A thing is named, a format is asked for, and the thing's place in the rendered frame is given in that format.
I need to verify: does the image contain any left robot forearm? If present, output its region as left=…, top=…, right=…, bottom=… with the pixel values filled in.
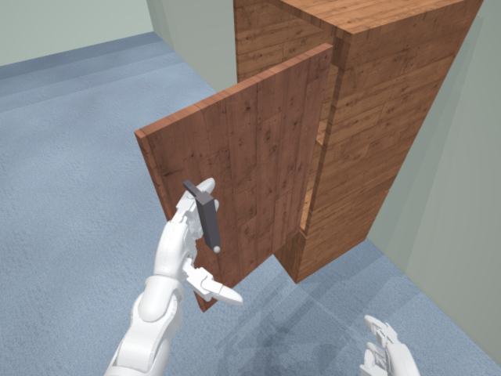
left=103, top=275, right=186, bottom=376

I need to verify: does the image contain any robot right hand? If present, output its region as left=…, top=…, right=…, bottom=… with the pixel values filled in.
left=360, top=315, right=420, bottom=376

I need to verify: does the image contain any robot left hand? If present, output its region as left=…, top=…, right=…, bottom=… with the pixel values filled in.
left=153, top=178, right=243, bottom=306

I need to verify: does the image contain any handle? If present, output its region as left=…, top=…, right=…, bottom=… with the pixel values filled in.
left=183, top=179, right=222, bottom=251

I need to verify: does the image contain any cupboard door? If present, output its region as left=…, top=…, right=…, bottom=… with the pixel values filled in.
left=134, top=43, right=333, bottom=313

